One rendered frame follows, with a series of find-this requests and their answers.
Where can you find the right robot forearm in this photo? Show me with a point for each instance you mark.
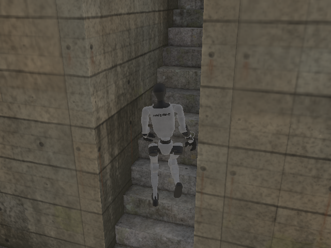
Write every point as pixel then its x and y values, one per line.
pixel 188 136

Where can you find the right robot upper arm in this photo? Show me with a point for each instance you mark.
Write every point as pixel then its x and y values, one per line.
pixel 180 117

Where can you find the left robot upper arm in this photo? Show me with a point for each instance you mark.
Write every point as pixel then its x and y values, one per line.
pixel 145 119

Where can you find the left robot forearm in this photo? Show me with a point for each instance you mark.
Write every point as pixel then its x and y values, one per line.
pixel 144 135

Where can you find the robot left thigh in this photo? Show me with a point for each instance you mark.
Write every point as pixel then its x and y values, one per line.
pixel 153 154

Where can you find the robot right hand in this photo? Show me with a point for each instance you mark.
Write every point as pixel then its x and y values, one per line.
pixel 193 145

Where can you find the robot right thigh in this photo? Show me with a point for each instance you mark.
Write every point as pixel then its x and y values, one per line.
pixel 177 150

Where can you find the robot left hand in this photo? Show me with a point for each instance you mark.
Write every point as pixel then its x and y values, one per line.
pixel 149 135

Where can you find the robot thigh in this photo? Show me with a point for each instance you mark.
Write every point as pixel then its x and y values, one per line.
pixel 177 150
pixel 153 154

